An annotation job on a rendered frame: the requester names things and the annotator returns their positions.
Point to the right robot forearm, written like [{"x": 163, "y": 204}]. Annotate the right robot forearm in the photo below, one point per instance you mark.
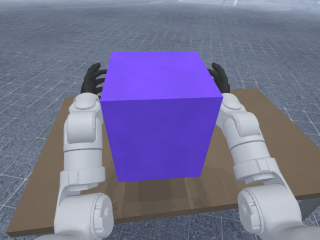
[{"x": 252, "y": 161}]

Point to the right robot upper arm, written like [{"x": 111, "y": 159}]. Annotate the right robot upper arm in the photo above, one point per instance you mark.
[{"x": 271, "y": 212}]

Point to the carton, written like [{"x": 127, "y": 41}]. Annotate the carton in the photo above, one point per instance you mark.
[{"x": 160, "y": 109}]

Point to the table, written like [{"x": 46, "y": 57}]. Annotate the table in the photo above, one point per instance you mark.
[{"x": 216, "y": 189}]

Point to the left robot hand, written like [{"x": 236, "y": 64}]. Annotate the left robot hand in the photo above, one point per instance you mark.
[{"x": 90, "y": 81}]

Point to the right robot hand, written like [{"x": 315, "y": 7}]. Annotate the right robot hand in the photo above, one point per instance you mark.
[{"x": 220, "y": 78}]

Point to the left robot forearm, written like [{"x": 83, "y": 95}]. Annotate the left robot forearm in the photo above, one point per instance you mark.
[{"x": 82, "y": 144}]

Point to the left robot upper arm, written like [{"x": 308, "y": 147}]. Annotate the left robot upper arm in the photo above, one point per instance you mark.
[{"x": 83, "y": 217}]

